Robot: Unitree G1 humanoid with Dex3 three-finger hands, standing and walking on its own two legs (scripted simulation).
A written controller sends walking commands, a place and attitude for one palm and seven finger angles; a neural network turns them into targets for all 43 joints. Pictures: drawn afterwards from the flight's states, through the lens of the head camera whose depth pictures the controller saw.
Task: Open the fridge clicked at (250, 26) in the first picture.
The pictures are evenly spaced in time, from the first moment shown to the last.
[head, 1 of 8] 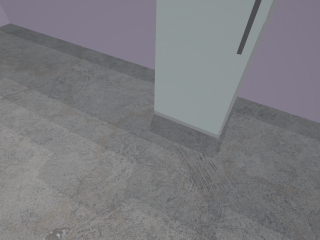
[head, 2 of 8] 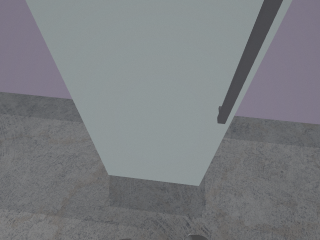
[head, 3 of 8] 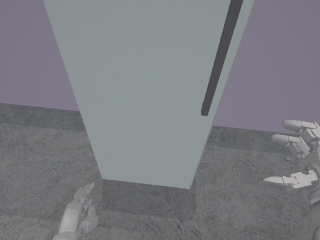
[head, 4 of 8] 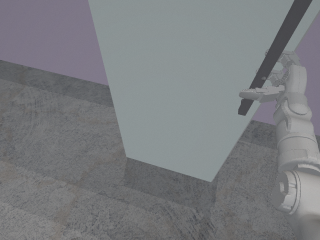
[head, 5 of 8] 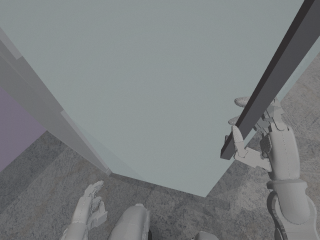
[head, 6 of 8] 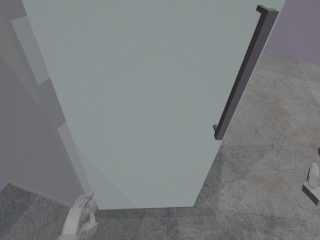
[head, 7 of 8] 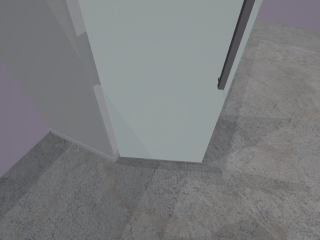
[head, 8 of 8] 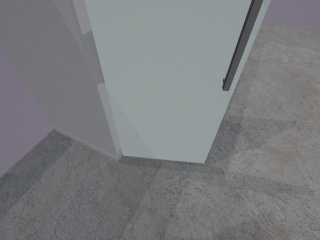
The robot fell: no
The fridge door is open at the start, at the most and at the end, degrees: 0 81 69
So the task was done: yes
